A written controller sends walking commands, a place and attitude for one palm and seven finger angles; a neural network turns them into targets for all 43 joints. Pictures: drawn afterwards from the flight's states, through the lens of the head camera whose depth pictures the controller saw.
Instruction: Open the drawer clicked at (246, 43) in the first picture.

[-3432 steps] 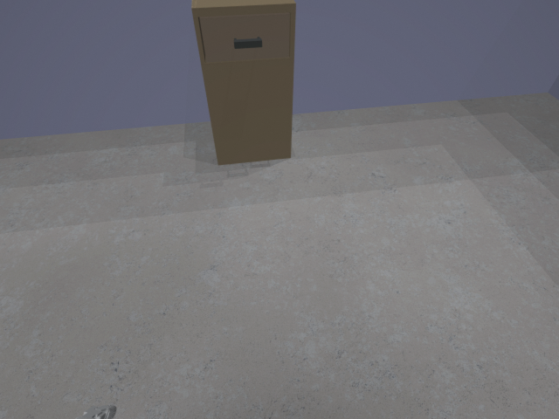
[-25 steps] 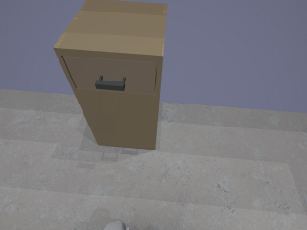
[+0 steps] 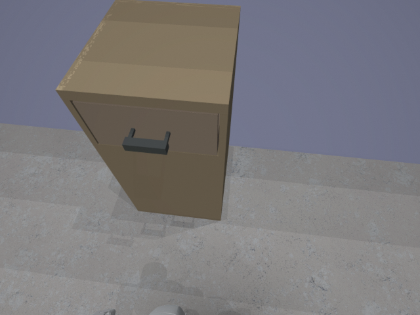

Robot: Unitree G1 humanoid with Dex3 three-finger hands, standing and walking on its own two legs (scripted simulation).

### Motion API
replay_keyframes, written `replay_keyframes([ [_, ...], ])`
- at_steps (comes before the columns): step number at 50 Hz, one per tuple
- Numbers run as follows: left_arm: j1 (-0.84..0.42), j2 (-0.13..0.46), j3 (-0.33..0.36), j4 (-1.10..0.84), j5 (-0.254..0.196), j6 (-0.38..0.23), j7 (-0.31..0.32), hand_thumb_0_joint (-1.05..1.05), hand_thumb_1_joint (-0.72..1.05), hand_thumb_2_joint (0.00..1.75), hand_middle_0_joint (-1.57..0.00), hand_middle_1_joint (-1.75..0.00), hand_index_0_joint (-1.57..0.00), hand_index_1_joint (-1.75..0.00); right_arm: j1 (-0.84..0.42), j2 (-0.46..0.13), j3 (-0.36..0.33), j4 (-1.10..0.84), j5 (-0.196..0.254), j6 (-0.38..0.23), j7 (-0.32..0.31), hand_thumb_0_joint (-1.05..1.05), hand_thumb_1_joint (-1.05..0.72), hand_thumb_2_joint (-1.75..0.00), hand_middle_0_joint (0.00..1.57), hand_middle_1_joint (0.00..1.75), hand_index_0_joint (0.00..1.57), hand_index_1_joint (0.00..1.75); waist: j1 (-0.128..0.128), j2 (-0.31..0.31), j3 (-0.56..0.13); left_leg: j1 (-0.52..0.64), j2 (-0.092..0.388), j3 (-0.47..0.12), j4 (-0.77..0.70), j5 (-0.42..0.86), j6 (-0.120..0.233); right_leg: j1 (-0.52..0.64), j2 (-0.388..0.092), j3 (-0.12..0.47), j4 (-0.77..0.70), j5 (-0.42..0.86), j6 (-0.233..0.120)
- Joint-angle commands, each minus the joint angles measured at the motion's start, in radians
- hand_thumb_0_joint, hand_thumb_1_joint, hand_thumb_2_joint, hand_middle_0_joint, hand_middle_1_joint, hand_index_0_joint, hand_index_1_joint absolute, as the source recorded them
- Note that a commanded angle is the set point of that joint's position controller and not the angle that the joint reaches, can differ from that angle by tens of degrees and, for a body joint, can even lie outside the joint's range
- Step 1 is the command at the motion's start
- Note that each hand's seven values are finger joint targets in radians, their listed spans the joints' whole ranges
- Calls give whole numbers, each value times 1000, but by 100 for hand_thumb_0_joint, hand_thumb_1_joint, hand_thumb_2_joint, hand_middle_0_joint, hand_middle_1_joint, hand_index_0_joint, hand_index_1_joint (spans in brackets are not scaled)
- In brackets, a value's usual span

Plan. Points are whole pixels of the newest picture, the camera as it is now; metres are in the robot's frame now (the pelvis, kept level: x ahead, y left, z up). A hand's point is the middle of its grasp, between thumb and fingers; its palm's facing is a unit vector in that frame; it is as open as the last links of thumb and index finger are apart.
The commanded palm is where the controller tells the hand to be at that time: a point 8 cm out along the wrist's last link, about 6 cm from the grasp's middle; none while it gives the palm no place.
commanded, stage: come to a stop and stand still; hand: left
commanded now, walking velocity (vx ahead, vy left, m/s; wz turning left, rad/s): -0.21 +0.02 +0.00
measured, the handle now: (148, 139) +0.53 +0.21 -0.09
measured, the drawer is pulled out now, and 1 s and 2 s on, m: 0.00 0.00 0.00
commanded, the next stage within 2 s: look again from close up in 0.90 s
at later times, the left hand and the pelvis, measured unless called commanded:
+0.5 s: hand out of the picture +0.07 +0.17 -0.18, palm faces -0.04 -0.96 -0.28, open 7.4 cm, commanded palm none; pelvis +0.00 -0.02 -0.02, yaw -3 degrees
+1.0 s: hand out of the picture -0.01 +0.13 -0.17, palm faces -0.04 -0.98 -0.20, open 7.4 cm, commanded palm none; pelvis -0.02 -0.04 +0.00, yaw -3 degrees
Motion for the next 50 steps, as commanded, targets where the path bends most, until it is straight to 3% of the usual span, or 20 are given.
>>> replay_keyframes([
  [1, 59, 210, 49, -38, -16, 14, 22, 0, 90, 90, -20, -30, -20, -30, 80, -66, -18, -53, -7, -16, 6, 0, -90, -90, 20, 30, 20, 30, -4, -128, -236, 17, 21, 5, -267, 292, 1, 252, -224, 155, -5, 988, -101],
  [2, 44, 195, 43, -45, -22, 17, 21, 0, 90, 90, -20, -30, -20, -30, 105, -94, -22, -49, -14, -19, 6, 0, -90, -90, 20, 30, 20, 30, -17, -89, -251, 136, 74, -10, -350, 583, 19, 160, -185, 119, 31, 822, -54],
  [4, 67, 117, 14, -77, -23, 27, 22, 0, 90, 90, -20, -30, -20, -30, 153, -201, -37, -73, -26, -21, 6, 0, -90, -90, 20, 30, 20, 30, -38, 259, -270, 286, 386, -265, -376, 1350, 226, -112, 21, 47, 324, -203, 42],
  [5, 47, 127, 16, -81, -15, 35, 20, 0, 90, 90, -20, -30, -20, -30, 148, -210, -34, -78, -26, -21, -6, 0, -90, -90, 20, 30, 20, 30, -49, 205, -251, 241, 399, -252, -366, 1326, 282, -140, 56, 141, 522, -354, 34],
  [8, 40, 115, 24, -63, -13, 44, 6, 0, 90, 90, -20, -30, -20, -30, 66, -160, -23, -105, -32, -28, -28, 0, -90, -90, 20, 30, 20, 30, -7, 132, -178, 259, 324, -163, -326, 1235, 258, -262, 42, 189, 590, -250, 50],
  [13, 44, 101, 5, -86, -9, 37, -6, 0, 90, 90, -20, -30, -20, -30, 67, -177, -31, -104, -29, -36, -18, 0, -90, -90, 20, 30, 20, 30, -20, 170, -231, 292, 288, -99, -324, 1057, 212, -144, 39, 101, 268, -190, 51],
  [14, 177, 119, -3, -32, -25, -3, 13, 0, 90, 90, -20, -30, -20, -30, -27, -237, -59, -139, -6, -64, 3, 0, -90, -90, 20, 30, 20, 30, 43, 132, -453, 426, 289, -59, -84, 1086, 140, -155, -19, 166, 84, -28, 29],
  [15, 149, 157, 1, -105, -14, -14, 17, 0, 90, 90, -20, -30, -20, -30, 16, -151, -40, -209, -4, -57, 27, 0, -90, -90, 20, 30, 20, 30, 34, 8, -411, 148, 192, -10, -56, 738, 103, 17, -29, 198, -23, 250, 21],
  [16, 149, 184, 11, -108, -3, -29, 22, 0, 90, 90, -20, -30, -20, -30, 64, -96, -25, -213, -8, -60, 26, 0, -90, -90, 20, 30, 20, 30, 6, -100, -359, -31, 91, 37, 7, 383, 59, 92, -163, 382, -19, 594, -53],
  [17, 164, 208, 1, -108, 0, -40, 24, 0, 90, 90, -20, -30, -20, -30, 80, -49, -12, -230, -8, -67, 23, 0, -90, -90, 20, 30, 20, 30, -12, -87, -294, -124, 13, 32, -1, 96, 42, 151, -220, 381, 39, 958, -111],
  [18, 184, 220, 3, -114, 6, -44, 22, 0, 90, 90, -20, -30, -20, -30, 79, -29, -7, -237, -13, -66, 22, 0, -90, -90, 20, 30, 20, 30, -8, 0, -264, -140, -14, 34, -52, 73, 50, 172, -198, 326, 92, 1049, -91],
  [20, 179, 207, 4, -102, -4, -31, 28, 0, 90, 90, -20, -30, -20, -30, 88, -57, -12, -220, -7, -58, 22, 0, -90, -90, 20, 30, 20, 30, -6, -273, -232, -156, -2, 38, -39, 144, 70, 182, -135, 286, 125, 1034, -72],
  [21, 177, 187, 2, -107, -4, -24, 30, 0, 90, 90, -20, -30, -20, -30, 99, -64, -13, -217, -7, -58, 17, 0, -90, -90, 20, 30, 20, 30, -10, -303, -217, -117, -1, 36, -72, 174, 75, 146, -122, 265, 127, 1012, -61],
  [22, 168, 181, -2, -112, -6, -15, 29, 0, 90, 90, -20, -30, -20, -30, 125, -70, -11, -199, -7, -57, 14, 0, -90, -90, 20, 30, 20, 30, -26, -240, -206, -30, 9, 28, -111, 292, 78, 72, -106, 242, 130, 918, -44],
  [24, 137, 159, -7, -128, -12, 0, 23, 0, 90, 90, -20, -30, -20, -30, 184, -113, -15, -157, -20, -62, 11, 0, -90, -90, 20, 30, 20, 30, -45, 108, -200, 171, 145, -59, -166, 781, 113, -118, -7, 141, 201, 400, 15],
  [26, 151, 101, -22, -116, -20, 8, 20, 0, 90, 90, -20, -30, -20, -30, 147, -130, -11, -147, -21, -56, 7, 0, -90, -90, 20, 30, 20, 30, -13, 161, -125, 60, 224, -117, -255, 773, 171, -101, 53, 96, 205, -74, 21],
  [28, 190, 96, -28, -89, -15, 6, 10, 0, 90, 90, -20, -30, -20, -30, 74, -103, -1, -161, -20, -52, 10, 0, -90, -90, 20, 30, 20, 30, 18, 32, -57, -32, 146, -64, -249, 445, 124, -79, 22, 157, 41, 29, 2],
  [31, 159, 150, -27, -80, -11, -8, 1, 0, 90, 90, -20, -30, -20, -30, 111, -50, 12, -143, -13, -41, 16, 0, -90, -90, 20, 30, 20, 30, -24, -178, -64, 35, 33, 15, -142, 176, 57, -179, -100, 327, -166, 18, -46],
  [36, 147, 122, -34, -54, -16, -8, -6, 0, 90, 90, -20, -30, -20, -30, 181, -47, 23, -70, -19, -55, 17, 0, -90, -90, 20, 30, 20, 30, -24, -37, -50, 78, 68, -21, -277, 231, 64, -179, -34, 238, -176, -113, -19],
  [50, 221, 72, -45, 64, -18, -19, -5, 0, 90, 90, -20, -30, -20, -30, 235, -31, 41, 42, -12, -72, 6, 0, -90, -90, 20, 30, 20, 30, -5, -6, -62, 69, 94, -29, -351, 292, 57, -63, -25, 202, -172, 32, -12],
])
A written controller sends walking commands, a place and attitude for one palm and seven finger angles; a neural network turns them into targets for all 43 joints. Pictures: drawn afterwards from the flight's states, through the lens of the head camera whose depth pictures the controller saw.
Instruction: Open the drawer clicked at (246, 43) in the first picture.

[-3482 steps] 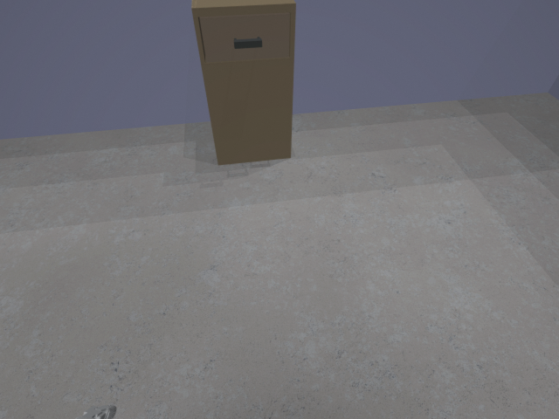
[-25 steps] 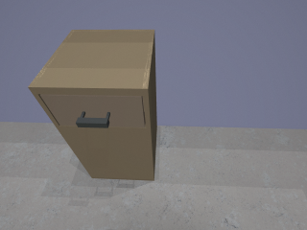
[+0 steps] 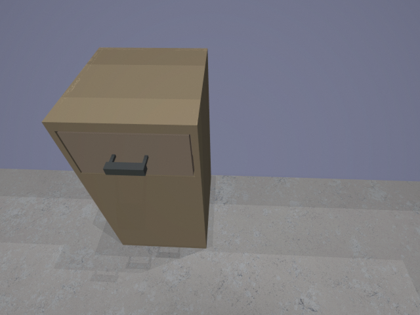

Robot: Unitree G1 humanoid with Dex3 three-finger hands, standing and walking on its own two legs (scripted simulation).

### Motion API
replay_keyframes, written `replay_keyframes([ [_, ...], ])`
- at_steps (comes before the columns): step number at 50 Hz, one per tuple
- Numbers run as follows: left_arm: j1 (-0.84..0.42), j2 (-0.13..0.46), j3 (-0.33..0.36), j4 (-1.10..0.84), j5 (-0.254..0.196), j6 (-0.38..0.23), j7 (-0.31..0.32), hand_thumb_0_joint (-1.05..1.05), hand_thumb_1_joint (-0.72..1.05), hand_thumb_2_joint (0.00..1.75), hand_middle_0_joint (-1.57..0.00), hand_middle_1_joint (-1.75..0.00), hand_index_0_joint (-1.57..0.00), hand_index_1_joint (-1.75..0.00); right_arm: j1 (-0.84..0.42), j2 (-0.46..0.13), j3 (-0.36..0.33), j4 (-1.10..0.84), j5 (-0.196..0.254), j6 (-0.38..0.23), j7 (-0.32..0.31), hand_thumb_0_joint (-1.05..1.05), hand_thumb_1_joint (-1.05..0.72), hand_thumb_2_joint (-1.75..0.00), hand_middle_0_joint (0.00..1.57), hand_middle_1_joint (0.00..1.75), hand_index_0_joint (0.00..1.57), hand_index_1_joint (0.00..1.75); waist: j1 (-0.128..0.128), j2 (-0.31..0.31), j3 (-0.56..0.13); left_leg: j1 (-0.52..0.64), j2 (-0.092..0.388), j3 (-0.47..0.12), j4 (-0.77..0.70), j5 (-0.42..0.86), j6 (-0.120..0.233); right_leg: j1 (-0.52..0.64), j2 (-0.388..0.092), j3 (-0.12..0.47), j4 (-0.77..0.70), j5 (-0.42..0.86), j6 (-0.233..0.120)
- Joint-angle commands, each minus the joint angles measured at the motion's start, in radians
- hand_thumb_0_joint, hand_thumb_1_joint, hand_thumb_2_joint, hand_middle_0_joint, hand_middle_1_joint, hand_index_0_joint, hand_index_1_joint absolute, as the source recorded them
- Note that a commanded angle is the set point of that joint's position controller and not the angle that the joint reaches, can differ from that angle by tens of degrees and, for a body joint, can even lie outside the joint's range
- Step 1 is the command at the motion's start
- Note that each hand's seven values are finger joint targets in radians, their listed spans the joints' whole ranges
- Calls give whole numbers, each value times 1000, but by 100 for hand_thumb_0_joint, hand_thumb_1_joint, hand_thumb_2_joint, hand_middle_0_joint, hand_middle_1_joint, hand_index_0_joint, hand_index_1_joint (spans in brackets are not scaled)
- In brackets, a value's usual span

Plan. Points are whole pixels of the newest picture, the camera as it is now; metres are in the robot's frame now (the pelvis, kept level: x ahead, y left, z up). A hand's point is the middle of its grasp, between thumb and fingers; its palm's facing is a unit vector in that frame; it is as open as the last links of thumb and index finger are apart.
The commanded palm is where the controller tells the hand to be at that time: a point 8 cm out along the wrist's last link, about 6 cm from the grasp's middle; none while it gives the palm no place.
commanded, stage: look again from close up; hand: left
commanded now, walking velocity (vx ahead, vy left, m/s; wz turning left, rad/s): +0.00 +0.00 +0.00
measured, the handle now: (127, 163) +0.53 +0.27 -0.09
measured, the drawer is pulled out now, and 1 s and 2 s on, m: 0.00 0.00 0.00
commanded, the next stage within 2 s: raise the hand with hooked fingers in 0.50 s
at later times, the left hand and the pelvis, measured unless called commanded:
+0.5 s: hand out of the picture +0.01 +0.17 -0.17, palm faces +0.03 -0.98 -0.18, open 7.4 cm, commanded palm none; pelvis +0.02 +0.01 +0.00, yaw -1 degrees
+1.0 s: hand (118, 294) +0.18 +0.19 -0.07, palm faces -0.05 -0.20 -0.98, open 8.4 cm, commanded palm +0.17 +0.23 -0.01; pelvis -0.02 +0.00 -0.04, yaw +0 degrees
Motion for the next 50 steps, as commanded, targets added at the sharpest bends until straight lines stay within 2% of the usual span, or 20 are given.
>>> replay_keyframes([
  [1, 47, 112, 22, -15, -2, -18, 14, 0, 90, 90, -20, -30, -20, -30, 22, -66, -14, -31, 4, -29, -7, 0, -90, -90, 20, 30, 20, 30, 15, -30, 66, 14, 27, -43, -77, 21, 61, -98, -81, 89, -157, 65, -26],
  [4, 59, 104, 21, -4, -1, -18, 15, 0, 90, 90, -20, -30, -20, -30, 26, -64, -15, -23, 5, -31, -9, 0, -90, -90, 20, 30, 20, 30, 15, -10, 55, 27, 33, -41, -78, 38, 63, -90, -77, 82, -143, 97, -24],
  [22, 78, 88, 25, 17, 4, -24, 19, 0, 90, 90, -20, -30, -20, -30, -21, -62, -23, -23, 5, -39, -16, 0, -90, -90, 20, 30, 20, 30, 17, -34, 34, 87, 44, -28, -59, 174, 66, -66, -84, 69, -111, 289, -16],
  [29, 73, 92, 27, 18, 5, -22, 20, 0, 90, 90, -20, -30, -20, -30, -28, -64, -21, -21, 5, -39, -18, 0, -90, -90, 20, 30, 20, 30, 21, -21, 35, 96, 47, -25, -67, 211, 66, -47, -85, 59, -112, 307, -14],
  [30, 149, 140, 33, 37, 16, -43, 60, 0, 90, 90, -20, -30, -20, -30, -160, -109, -35, -105, 15, -40, -7, 0, -90, -90, 20, 30, 20, 30, 61, -142, 94, -49, 49, 10, 200, 185, 30, -61, -172, 165, -169, 793, 42],
  [31, -656, 387, -74, -1513, 107, -231, 47, 0, 88, 89, -20, -32, -20, -32, -134, -230, -15, -432, 70, -195, -62, 0, -90, -90, 20, 30, 20, 30, -37, 123, -392, 224, -66, 12, 3, 328, 105, 37, -77, 159, -22, 722, -27],
  [32, -222, 329, 17, -1206, 132, -150, 134, 0, 85, 88, -20, -33, -20, -33, -169, -170, -46, -356, 51, -287, -110, 0, -90, -90, 20, 30, 20, 30, 37, 310, -398, 313, -36, -26, -28, 504, 108, -29, -30, 39, 78, 406, -28],
  [33, 31, 165, -72, -1113, 135, 9, 193, 0, 83, 87, -21, -34, -21, -34, -179, -139, -54, -377, 87, -326, -108, 0, -90, -90, 20, 30, 20, 30, 24, 259, -255, 215, -10, -53, -44, 504, 86, -163, -9, -38, 102, 144, -7],
  [34, 40, 49, -149, -1105, 184, 42, 198, 0, 81, 86, -21, -36, -21, -36, -194, -135, -52, -369, 91, -346, -104, 0, -90, -90, 20, 30, 20, 30, 5, 143, -142, 128, -15, -33, 0, 438, 88, -186, -11, -66, 69, 166, 3],
  [35, -9, 122, -140, -1182, 273, 32, 220, 0, 78, 85, -21, -37, -21, -37, -233, -174, -61, -426, 65, -352, -90, 0, -90, -90, 20, 30, 20, 30, 0, 66, -81, 45, -39, -46, 54, 324, 84, -234, -15, -40, 33, 226, -1],
  [36, 23, 159, -137, -1180, 387, 30, 245, 0, 76, 84, -21, -39, -21, -39, -202, -194, -63, -438, 29, -338, -82, 0, -90, -90, 20, 30, 20, 30, -26, -43, -152, 12, -55, -37, 102, 271, 93, -276, -9, -43, 44, 243, 1],
  [37, 48, 146, -152, -1120, 497, 33, 273, 0, 74, 83, -21, -40, -21, -40, -192, -192, -65, -465, 4, -315, -71, 0, -90, -90, 20, 30, 20, 30, -29, -161, -170, -50, -67, -47, 145, 240, 93, -316, 2, -48, 70, 231, 2],
  [39, 186, 137, -153, -1009, 722, 39, 323, 0, 69, 81, -22, -43, -22, -43, -214, -188, -86, -538, -22, -257, -41, 0, -90, -90, 20, 30, 20, 30, 32, -247, -175, -182, -92, -42, 189, 160, 74, -355, 11, -24, 105, 129, -6],
  [41, 290, 128, -153, -948, 888, 20, 360, 0, 64, 79, -22, -47, -22, -47, -266, -182, -95, -585, -45, -180, 0, 0, -90, -90, 20, 30, 20, 30, 89, -288, -115, -305, -99, -38, 215, 80, 61, -386, 6, 28, 124, 94, -27],
  [42, 324, 151, -120, -957, 945, 4, 370, 0, 62, 78, -22, -48, -22, -48, -290, -174, -96, -608, -48, -139, 20, 0, -90, -90, 20, 30, 20, 30, 118, -290, -138, -342, -103, -28, 232, 70, 58, -360, 1, 48, 143, 139, -36],
  [43, 305, 213, -62, -1002, 990, -24, 379, 0, 60, 77, -22, -50, -22, -50, -316, -164, -92, -631, -42, -110, 35, 0, -90, -90, 20, 30, 20, 30, 150, -285, -188, -373, -111, -22, 251, 83, 57, -318, -5, 91, 167, 207, -45],
  [45, 256, 286, 0, -1097, 1057, -58, 414, 0, 55, 75, -22, -53, -22, -53, -349, -155, -81, -690, -42, -66, 52, 0, -90, -90, 20, 30, 20, 30, 168, -185, -251, -392, -123, -8, 277, 61, 55, -313, -11, 101, 217, 205, -45],
  [47, 148, 332, 31, -1190, 1110, -70, 455, 0, 50, 73, -23, -55, -23, -55, -366, -154, -76, -733, -46, -30, 57, 0, -90, -90, 20, 30, 20, 30, 158, -59, -272, -342, -129, -4, 311, 47, 59, -383, -3, 118, 227, 143, -51],
  [48, 55, 368, 64, -1234, 1131, -70, 481, 0, 48, 72, -23, -57, -23, -57, -364, -148, -76, -737, -49, -11, 54, 0, -90, -90, 20, 30, 20, 30, 146, -39, -283, -335, -133, -12, 333, 29, 60, -416, 2, 124, 229, 83, -54],
  [50, -91, 360, 58, -1279, 1152, -67, 519, 0, 43, 70, -23, -60, -23, -60, -369, -144, -77, -749, -60, 11, 51, 0, -90, -90, 20, 30, 20, 30, 101, -17, -302, -274, -130, -21, 388, -7, 67, -516, -1, 145, 210, -18, -50],
])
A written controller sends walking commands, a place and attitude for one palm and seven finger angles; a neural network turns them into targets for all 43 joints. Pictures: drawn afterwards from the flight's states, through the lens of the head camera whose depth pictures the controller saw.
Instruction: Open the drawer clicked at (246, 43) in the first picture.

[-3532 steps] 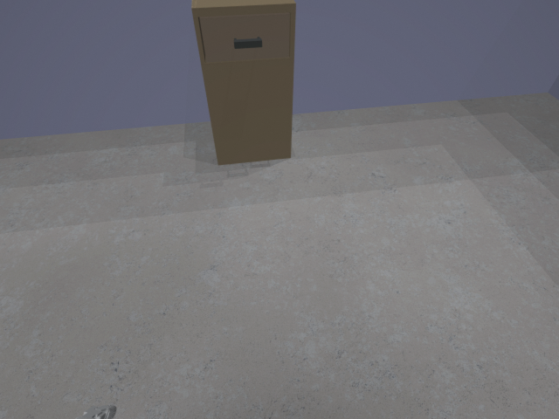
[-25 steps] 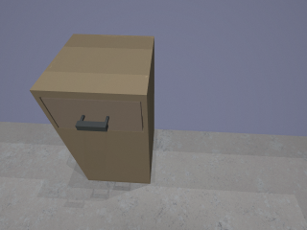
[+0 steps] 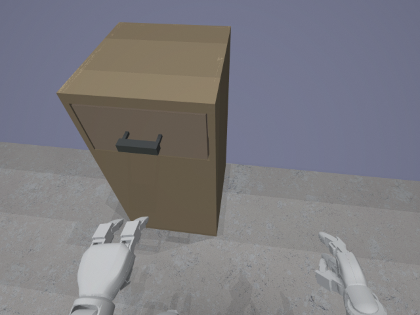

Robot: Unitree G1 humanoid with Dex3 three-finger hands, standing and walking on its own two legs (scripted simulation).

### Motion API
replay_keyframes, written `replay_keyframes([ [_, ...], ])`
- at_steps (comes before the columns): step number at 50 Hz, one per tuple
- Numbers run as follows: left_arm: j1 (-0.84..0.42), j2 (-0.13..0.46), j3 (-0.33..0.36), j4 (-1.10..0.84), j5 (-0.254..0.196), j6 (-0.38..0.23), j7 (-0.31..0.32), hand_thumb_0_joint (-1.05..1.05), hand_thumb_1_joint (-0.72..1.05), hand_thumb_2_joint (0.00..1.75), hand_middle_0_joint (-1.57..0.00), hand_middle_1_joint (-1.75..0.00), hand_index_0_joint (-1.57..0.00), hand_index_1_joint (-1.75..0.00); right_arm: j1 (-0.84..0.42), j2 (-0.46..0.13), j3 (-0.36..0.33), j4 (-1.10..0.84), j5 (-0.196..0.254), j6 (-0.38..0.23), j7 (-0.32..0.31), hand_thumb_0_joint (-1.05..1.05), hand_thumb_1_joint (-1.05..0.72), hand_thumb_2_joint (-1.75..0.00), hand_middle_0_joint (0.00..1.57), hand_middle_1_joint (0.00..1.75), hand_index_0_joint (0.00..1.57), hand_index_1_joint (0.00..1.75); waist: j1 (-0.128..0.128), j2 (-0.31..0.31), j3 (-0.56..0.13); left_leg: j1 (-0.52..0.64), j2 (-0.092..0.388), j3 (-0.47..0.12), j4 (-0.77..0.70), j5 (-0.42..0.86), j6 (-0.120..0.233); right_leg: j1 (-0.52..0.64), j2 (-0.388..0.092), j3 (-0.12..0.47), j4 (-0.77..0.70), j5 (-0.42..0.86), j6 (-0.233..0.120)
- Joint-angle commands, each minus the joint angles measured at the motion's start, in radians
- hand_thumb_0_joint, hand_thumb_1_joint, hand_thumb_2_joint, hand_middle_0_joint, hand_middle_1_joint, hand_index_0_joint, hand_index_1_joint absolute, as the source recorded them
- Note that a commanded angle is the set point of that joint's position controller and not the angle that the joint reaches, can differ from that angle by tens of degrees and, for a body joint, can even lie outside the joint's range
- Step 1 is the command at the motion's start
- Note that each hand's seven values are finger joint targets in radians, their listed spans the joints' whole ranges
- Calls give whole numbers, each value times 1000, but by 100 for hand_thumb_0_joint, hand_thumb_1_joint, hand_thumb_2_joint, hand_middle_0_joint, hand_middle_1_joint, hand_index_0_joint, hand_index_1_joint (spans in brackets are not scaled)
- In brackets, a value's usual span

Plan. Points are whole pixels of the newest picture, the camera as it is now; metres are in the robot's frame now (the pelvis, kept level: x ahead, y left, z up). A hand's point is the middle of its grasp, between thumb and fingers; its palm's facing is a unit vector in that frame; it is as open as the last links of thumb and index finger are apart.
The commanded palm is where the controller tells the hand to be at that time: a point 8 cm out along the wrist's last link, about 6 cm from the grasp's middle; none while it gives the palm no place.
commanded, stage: raise the hand with hooked fingers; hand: left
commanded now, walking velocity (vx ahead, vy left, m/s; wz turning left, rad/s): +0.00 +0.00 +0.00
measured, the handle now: (140, 141) +0.55 +0.28 -0.05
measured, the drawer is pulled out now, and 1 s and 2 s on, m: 0.00 0.00 0.00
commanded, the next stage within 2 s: move the hooked fingers above the handle in 1.50 s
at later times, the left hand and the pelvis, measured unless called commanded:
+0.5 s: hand (92, 236) +0.23 +0.25 +0.03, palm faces +0.01 -0.12 -0.99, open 11.4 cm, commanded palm +0.22 +0.25 +0.09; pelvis -0.01 +0.02 +0.01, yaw +2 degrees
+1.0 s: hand (78, 193) +0.28 +0.27 +0.10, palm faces +0.04 -0.08 -1.00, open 13.7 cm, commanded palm +0.26 +0.27 +0.16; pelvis +0.00 +0.03 +0.04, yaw +2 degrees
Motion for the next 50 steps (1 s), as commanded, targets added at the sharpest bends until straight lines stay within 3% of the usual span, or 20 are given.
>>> replay_keyframes([
  [1, -240, 225, 173, -282, 54, 5, 122, 0, 41, 69, -24, -62, -24, -62, -72, -45, -14, -165, -15, 19, -1, 0, -90, -90, 20, 30, 20, 30, -12, 58, -171, 182, -108, -33, 55, 115, 63, -75, 21, 113, -197, 128, -46],
  [3, -350, 242, 181, -341, 25, -4, 128, 0, 36, 67, -24, -64, -24, -64, -71, -41, -15, -156, -23, 18, -16, 0, -90, -90, 20, 30, 20, 30, -50, 44, -218, 205, -99, -58, 87, 105, 71, -92, 24, 94, -181, 128, -34],
  [5, -340, 205, 139, -311, -9, -7, 108, 0, 32, 65, -24, -68, -24, -68, -77, -46, -12, -148, -22, 8, -26, 0, -90, -90, 20, 30, 20, 30, -68, 72, -205, 227, -94, -59, 86, 102, 77, -100, 25, 62, -184, 151, -29],
  [6, -346, 198, 123, -302, -25, 2, 92, 0, 29, 64, -24, -69, -24, -69, -75, -46, -8, -142, -20, 6, -29, 0, -90, -90, 20, 30, 20, 30, -75, 57, -203, 225, -89, -57, 73, 105, 78, -88, 26, 38, -181, 171, -24],
  [8, -331, 171, 90, -260, -45, 36, 49, 0, 25, 62, -25, -72, -25, -72, -86, -44, 1, -134, -12, 8, -36, 0, -90, -90, 20, 30, 20, 30, -73, 58, -183, 213, -87, -57, 38, 114, 78, -40, 32, 7, -189, 213, -20],
  [12, -254, 206, 102, -200, -59, 103, -46, 0, 15, 58, -25, -78, -25, -78, -78, -42, 19, -126, 6, 28, -49, 0, -90, -90, 20, 30, 20, 30, -31, -32, -151, 201, -83, -44, -52, 135, 76, 97, 34, -19, -237, 274, -12],
  [16, -228, 259, 160, -210, -61, 95, -94, 0, 6, 54, -26, -84, -26, -84, -70, -39, 31, -119, 8, 33, -53, 0, -90, -90, 20, 30, 20, 30, -2, -8, -137, 232, -77, -43, -116, 154, 67, 161, 34, -34, -260, 274, -15],
  [18, -253, 261, 175, -209, -65, 79, -94, 0, 1, 52, -26, -87, -26, -87, -67, -40, 30, -114, 7, 34, -53, 0, -90, -90, 20, 30, 20, 30, -7, 21, -100, 236, -73, -45, -139, 134, 65, 160, 34, -44, -280, 233, -17],
  [19, -271, 264, 181, -224, -68, 66, -88, 0, -1, 51, -27, -88, -27, -88, -57, -40, 27, -114, 5, 33, -53, 0, -90, -90, 20, 30, 20, 30, -8, 5, -102, 246, -72, -45, -144, 132, 66, 158, 34, -47, -284, 223, -15],
  [24, -371, 275, 191, -276, -69, 29, -48, 0, -13, 46, -27, -96, -27, -96, -33, -47, 7, -102, 2, 23, -51, 0, -90, -90, 20, 30, 20, 30, -22, 84, -144, 318, -68, -48, -159, 158, 64, 146, 38, -64, -287, 206, -21],
  [28, -379, 260, 173, -239, -84, 55, -52, 0, -22, 42, -28, -102, -28, -102, -33, -60, -5, -93, 14, 21, -46, 0, -90, -90, 20, 30, 20, 30, -27, 60, -133, 330, -64, -54, -179, 185, 63, 162, 42, -77, -295, 234, -20],
  [30, -402, 257, 153, -220, -92, 76, -71, 0, -27, 40, -28, -105, -28, -105, -37, -64, -4, -87, 25, 24, -48, 0, -90, -90, 20, 30, 20, 30, -26, 55, -103, 335, -63, -56, -204, 168, 65, 172, 41, -77, -312, 225, -18],
  [32, -437, 285, 161, -228, -90, 91, -92, 0, -31, 38, -29, -108, -29, -108, -38, -68, -4, -83, 28, 26, -52, 0, -90, -90, 20, 30, 20, 30, -18, 47, -130, 357, -63, -53, -219, 196, 67, 210, 38, -73, -322, 255, -18],
  [34, -482, 295, 157, -240, -87, 99, -112, 0, -36, 36, -29, -111, -29, -111, -49, -67, 0, -87, 33, 31, -53, 0, -90, -90, 20, 30, 20, 30, -17, 70, -119, 377, -61, -57, -241, 194, 63, 218, 38, -73, -334, 240, -18],
  [37, -508, 307, 160, -212, -97, 104, -149, 0, -43, 33, -29, -115, -29, -115, -50, -65, 6, -81, 40, 33, -58, 0, -90, -90, 20, 30, 20, 30, -12, 57, -91, 390, -63, -54, -268, 202, 64, 248, 39, -75, -361, 254, -18],
  [39, -538, 332, 178, -225, -97, 101, -167, 0, -48, 31, -30, -118, -30, -118, -53, -65, 9, -83, 40, 33, -59, 0, -90, -90, 20, 30, 20, 30, -3, 75, -111, 414, -64, -51, -282, 234, 62, 280, 38, -72, -372, 278, -18],
  [44, -607, 324, 160, -183, -110, 99, -221, 0, -50, 30, -30, -120, -30, -120, -58, -63, 17, -72, 50, 42, -59, 0, -90, -90, 20, 30, 20, 30, -15, 63, -68, 437, -66, -45, -310, 248, 61, 301, 42, -75, -411, 299, -13],
  [50, -703, 373, 180, -172, -129, 73, -276, 0, -50, 30, -30, -120, -30, -120, -60, -63, 22, -61, 53, 43, -67, 0, -90, -90, 20, 30, 20, 30, -16, 61, -87, 472, -75, -38, -327, 271, 65, 349, 39, -67, -451, 338, -9],
])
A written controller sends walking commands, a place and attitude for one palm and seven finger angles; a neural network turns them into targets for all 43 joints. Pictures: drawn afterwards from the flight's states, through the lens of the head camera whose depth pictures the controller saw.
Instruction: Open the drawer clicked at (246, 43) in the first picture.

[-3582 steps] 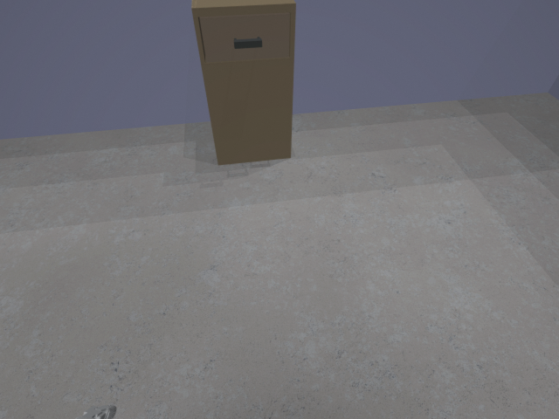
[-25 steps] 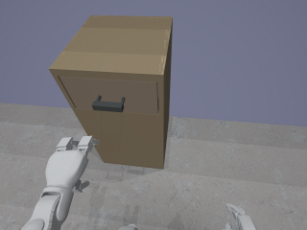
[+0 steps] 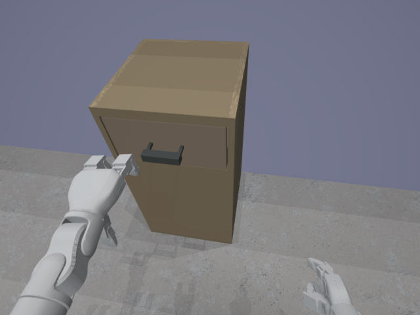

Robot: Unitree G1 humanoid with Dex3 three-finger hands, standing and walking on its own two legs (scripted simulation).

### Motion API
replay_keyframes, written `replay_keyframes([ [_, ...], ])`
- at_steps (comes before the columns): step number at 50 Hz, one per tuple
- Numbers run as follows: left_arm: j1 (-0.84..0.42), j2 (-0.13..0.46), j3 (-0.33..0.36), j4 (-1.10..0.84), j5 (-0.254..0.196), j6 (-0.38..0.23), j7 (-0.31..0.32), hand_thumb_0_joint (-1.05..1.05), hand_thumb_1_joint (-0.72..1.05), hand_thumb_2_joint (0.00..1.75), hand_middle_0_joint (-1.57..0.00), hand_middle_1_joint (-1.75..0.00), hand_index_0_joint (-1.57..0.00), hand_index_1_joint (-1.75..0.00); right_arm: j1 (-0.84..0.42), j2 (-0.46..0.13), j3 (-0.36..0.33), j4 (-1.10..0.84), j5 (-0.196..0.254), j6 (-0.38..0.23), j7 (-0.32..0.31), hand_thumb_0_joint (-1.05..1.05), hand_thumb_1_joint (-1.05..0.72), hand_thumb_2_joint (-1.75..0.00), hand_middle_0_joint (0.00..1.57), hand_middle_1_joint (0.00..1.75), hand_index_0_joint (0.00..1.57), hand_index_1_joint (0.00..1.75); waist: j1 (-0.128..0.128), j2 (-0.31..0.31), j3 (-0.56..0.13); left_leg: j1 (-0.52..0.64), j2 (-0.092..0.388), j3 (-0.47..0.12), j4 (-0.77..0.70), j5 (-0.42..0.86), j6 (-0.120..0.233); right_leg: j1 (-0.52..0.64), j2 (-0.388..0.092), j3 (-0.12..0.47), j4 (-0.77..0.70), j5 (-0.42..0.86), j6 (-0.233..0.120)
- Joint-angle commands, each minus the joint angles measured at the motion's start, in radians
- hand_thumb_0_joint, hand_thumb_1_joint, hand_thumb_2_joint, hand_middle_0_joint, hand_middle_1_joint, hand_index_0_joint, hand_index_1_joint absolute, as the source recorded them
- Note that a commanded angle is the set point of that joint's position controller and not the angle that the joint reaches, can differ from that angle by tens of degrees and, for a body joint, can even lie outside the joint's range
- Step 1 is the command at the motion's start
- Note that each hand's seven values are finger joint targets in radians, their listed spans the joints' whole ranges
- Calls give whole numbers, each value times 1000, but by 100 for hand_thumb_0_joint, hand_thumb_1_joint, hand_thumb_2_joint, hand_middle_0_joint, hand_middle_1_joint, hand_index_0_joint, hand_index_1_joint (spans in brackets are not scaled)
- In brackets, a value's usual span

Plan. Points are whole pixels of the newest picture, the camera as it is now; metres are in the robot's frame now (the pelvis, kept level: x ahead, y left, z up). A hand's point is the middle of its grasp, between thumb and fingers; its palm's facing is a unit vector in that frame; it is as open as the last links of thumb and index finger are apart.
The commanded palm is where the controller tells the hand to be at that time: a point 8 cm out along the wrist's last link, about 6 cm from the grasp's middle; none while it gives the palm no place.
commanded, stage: raise the hand with hooked fingers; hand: left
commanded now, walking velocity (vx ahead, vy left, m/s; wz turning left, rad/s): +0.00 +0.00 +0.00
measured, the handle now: (163, 151) +0.56 +0.23 -0.08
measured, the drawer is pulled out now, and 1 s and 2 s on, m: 0.00 0.00 0.00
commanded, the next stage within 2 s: move the hooked fingers above the handle in 0.50 s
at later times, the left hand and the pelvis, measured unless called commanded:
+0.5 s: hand (116, 189) +0.31 +0.23 +0.08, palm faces +0.03 -0.09 -1.00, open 13.8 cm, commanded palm +0.29 +0.23 +0.14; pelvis +0.01 -0.01 +0.00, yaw +0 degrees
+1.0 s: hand (128, 179) +0.35 +0.23 +0.05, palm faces -0.02 -0.06 -1.00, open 13.8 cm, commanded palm +0.34 +0.24 +0.11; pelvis +0.00 -0.01 +0.00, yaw +0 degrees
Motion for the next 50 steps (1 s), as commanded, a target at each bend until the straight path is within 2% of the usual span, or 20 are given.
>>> replay_keyframes([
  [1, -307, 215, 133, -187, -17, -25, 5, 0, -50, 30, -30, -120, -30, -120, -87, -116, -45, -130, 5, -43, -17, 0, -90, -90, 20, 30, 20, 30, -16, -39, -217, 194, -50, 7, -84, 185, 37, 18, 57, -17, -127, 224, -44],
  [5, -359, 250, 156, -170, -40, -46, -22, 0, -50, 30, -30, -120, -30, -120, -88, -120, -45, -123, 12, -39, -21, 0, -90, -90, 20, 30, 20, 30, -17, -25, -217, 200, -56, 10, -93, 205, 37, 45, 53, -11, -145, 257, -41],
  [7, -299, 224, 145, -124, -53, -48, -42, 0, -50, 30, -30, -120, -30, -120, -81, -123, -47, -122, 14, -37, -19, 0, -90, -90, 20, 30, 20, 30, -12, -65, -199, 183, -59, 16, -95, 218, 39, 53, 53, -12, -148, 288, -37],
  [10, -273, 229, 155, -160, -64, -72, -58, 0, -50, 30, -30, -120, -30, -120, -73, -131, -54, -126, 12, -34, -9, 0, -90, -90, 20, 30, 20, 30, -4, -69, -226, 187, -59, 18, -98, 248, 40, 77, 50, -10, -145, 326, -36],
  [13, -263, 239, 177, -174, -65, -95, -49, 0, -50, 30, -30, -120, -30, -120, -69, -135, -59, -127, 10, -33, -4, 0, -90, -90, 20, 30, 20, 30, -2, -67, -222, 174, -60, 18, -98, 244, 37, 78, 51, -9, -146, 316, -37],
  [14, -272, 244, 179, -182, -59, -103, -40, 0, -50, 30, -30, -120, -30, -120, -68, -134, -59, -127, 11, -32, -3, 0, -90, -90, 20, 30, 20, 30, -1, -46, -223, 178, -60, 17, -98, 241, 38, 67, 50, -9, -142, 310, -38],
  [16, -283, 264, 205, -207, -54, -117, -14, 0, -50, 30, -30, -120, -30, -120, -61, -134, -66, -124, 8, -33, -3, 0, -90, -90, 20, 30, 20, 30, 4, -42, -256, 192, -58, 16, -90, 267, 41, 72, 49, -9, -133, 332, -40],
  [18, -284, 279, 229, -203, -51, -118, 11, 0, -50, 30, -30, -120, -30, -120, -57, -136, -70, -116, 8, -32, -2, 0, -90, -90, 20, 30, 20, 30, 3, -49, -273, 188, -58, 12, -84, 279, 38, 78, 51, -9, -128, 339, -40],
  [22, -294, 260, 207, -190, -49, -101, 41, 0, -50, 30, -30, -120, -30, -120, -53, -135, -77, -107, 13, -31, 0, 0, -90, -90, 20, 30, 20, 30, -3, -20, -284, 194, -57, 17, -79, 281, 39, 62, 50, -12, -119, 342, -41],
  [24, -291, 241, 186, -167, -49, -83, 39, 0, -50, 30, -30, -120, -30, -120, -57, -135, -76, -107, 17, -29, 1, 0, -90, -90, 20, 30, 20, 30, -11, -49, -255, 179, -56, 16, -83, 250, 40, 49, 50, -14, -127, 308, -38],
  [30, -284, 241, 165, -181, -49, -67, 5, 0, -50, 30, -30, -120, -30, -120, -66, -136, -72, -113, 19, -24, -3, 0, -90, -90, 20, 30, 20, 30, -11, -36, -255, 190, -55, 16, -90, 240, 42, 48, 53, -12, -130, 294, -38],
  [33, -332, 211, 137, -121, -45, -70, -1, 0, -50, 30, -30, -120, -30, -120, -52, -138, -69, -104, 18, -22, -6, 0, -90, -90, 20, 30, 20, 30, -31, -64, -213, 172, -53, 16, -86, 226, 40, 13, 57, -20, -130, 274, -38],
  [36, -381, 206, 127, -110, -28, -88, 10, 0, -50, 30, -30, -120, -30, -120, -40, -133, -71, -101, 16, -23, -7, 0, -90, -90, 20, 30, 20, 30, -27, -58, -242, 178, -53, 11, -76, 223, 40, -1, 58, -20, -116, 265, -40],
  [38, -443, 189, 106, -82, -19, -93, 24, 0, -50, 30, -30, -120, -30, -120, -28, -131, -72, -94, 15, -23, -8, 0, -90, -90, 20, 30, 20, 30, -41, -47, -244, 175, -53, 10, -68, 205, 39, -23, 60, -23, -113, 238, -42],
  [40, -476, 229, 141, -23, -5, -94, 41, 0, -50, 30, -30, -120, -30, -120, -17, -133, -75, -81, 16, -23, -12, 0, -90, -90, 20, 30, 20, 30, -35, -60, -246, 160, -53, 11, -61, 194, 40, -31, 60, -20, -106, 231, -43],
  [41, -487, 220, 133, -6, 1, -93, 46, 0, -50, 30, -30, -120, -30, -120, -14, -130, -75, -80, 15, -22, -13, 0, -90, -90, 20, 30, 20, 30, -33, -59, -263, 159, -55, 13, -56, 200, 42, -28, 60, -19, -101, 241, -43],
  [43, -534, 247, 153, 45, 6, -89, 55, 0, -50, 30, -30, -120, -30, -120, -5, -134, -77, -73, 17, -20, -17, 0, -90, -90, 20, 30, 20, 30, -40, -57, -271, 144, -57, 14, -47, 188, 42, -29, 60, -16, -100, 233, -42],
  [45, -572, 231, 133, 83, 10, -89, 60, 0, -50, 30, -30, -120, -30, -120, 9, -132, -79, -67, 18, -20, -20, 0, -90, -90, 20, 30, 20, 30, -41, -33, -288, 138, -57, 15, -40, 198, 43, -35, 60, -16, -86, 245, -45],
  [48, -607, 257, 153, 149, 9, -93, 54, 0, -50, 30, -30, -120, -30, -120, 30, -140, -85, -63, 19, -17, -23, 0, -90, -90, 20, 30, 20, 30, -47, -60, -311, 115, -59, 16, -22, 206, 46, -28, 62, -13, -76, 266, -44],
  [50, -614, 237, 130, 192, 11, -102, 46, 0, -50, 30, -30, -120, -30, -120, 44, -141, -89, -61, 20, -14, -25, 0, -90, -90, 20, 30, 20, 30, -56, -48, -304, 108, -59, 19, -10, 206, 48, -55, 63, -13, -66, 272, -45],
])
